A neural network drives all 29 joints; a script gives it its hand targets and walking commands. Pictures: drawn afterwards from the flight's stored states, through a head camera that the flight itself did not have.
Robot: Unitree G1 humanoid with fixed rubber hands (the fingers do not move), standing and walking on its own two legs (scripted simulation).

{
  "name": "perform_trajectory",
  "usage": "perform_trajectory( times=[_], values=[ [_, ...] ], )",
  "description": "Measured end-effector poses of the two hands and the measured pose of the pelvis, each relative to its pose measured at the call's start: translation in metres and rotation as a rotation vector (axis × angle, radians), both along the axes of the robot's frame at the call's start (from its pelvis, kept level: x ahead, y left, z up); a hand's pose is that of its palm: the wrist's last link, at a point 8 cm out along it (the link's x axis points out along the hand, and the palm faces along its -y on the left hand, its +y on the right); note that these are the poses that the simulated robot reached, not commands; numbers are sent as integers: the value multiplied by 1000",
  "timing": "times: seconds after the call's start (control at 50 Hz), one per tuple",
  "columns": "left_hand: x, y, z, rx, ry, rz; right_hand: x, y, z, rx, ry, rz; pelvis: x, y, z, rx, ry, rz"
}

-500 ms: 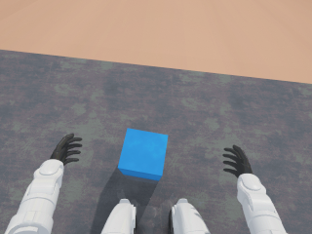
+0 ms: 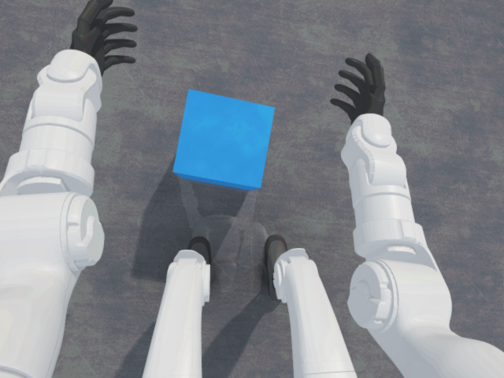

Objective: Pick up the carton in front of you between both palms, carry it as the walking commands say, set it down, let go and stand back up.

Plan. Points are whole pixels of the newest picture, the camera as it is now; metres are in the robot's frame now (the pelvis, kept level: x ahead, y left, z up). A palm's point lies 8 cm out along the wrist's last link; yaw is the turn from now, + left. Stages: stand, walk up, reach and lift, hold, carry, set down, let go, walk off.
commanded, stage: reach and lift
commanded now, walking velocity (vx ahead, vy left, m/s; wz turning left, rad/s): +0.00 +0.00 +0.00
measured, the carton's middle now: (223, 147) +0.49 +0.03 -0.52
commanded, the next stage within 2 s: none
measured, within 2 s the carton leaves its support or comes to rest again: leaves its support in 1.72 s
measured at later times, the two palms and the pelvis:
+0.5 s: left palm (139, 120) +0.52 +0.21 -0.34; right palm (316, 147) +0.47 -0.18 -0.33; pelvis -0.01 -0.01 -0.17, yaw -3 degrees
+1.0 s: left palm (159, 130) +0.52 +0.19 -0.46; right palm (302, 146) +0.49 -0.18 -0.45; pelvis -0.03 -0.01 -0.27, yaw -5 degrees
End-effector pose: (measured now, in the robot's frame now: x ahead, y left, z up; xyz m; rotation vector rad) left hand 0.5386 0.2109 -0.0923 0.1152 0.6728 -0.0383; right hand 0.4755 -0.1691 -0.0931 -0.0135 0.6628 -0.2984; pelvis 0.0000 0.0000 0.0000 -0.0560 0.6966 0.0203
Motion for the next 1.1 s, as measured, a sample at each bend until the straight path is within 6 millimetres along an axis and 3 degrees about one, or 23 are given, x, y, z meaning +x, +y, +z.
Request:
perform_trajectory(
  times=[0.1,0.18,0.3,0.46,0.6,0.78,0.94,1.1],
  values=[
    [4,-2,-29,-5,11,9,3,1,-27,2,16,-5,10,2,-9,-7,71,-3],
    [0,-5,-64,-4,32,22,2,0,-61,5,35,-4,17,2,-29,-12,132,-9],
    [-12,-9,-139,3,58,47,-5,-5,-132,11,60,7,18,-2,-77,-19,195,-21],
    [-22,-4,-228,20,31,65,-10,-8,-223,15,51,38,-2,-11,-153,-20,169,-34],
    [-22,-5,-273,13,25,69,-8,-7,-269,26,51,41,-23,-17,-205,-17,82,-41],
    [-22,-14,-331,5,76,65,-6,-2,-327,29,110,56,-36,-17,-246,-17,-4,-45],
    [-19,-21,-372,3,65,51,9,-14,-351,16,108,55,-33,-14,-269,-19,-56,-64],
    [-11,-19,-364,-4,35,45,17,3,-349,30,95,64,-26,-12,-274,-21,-57,-66]
  ],
)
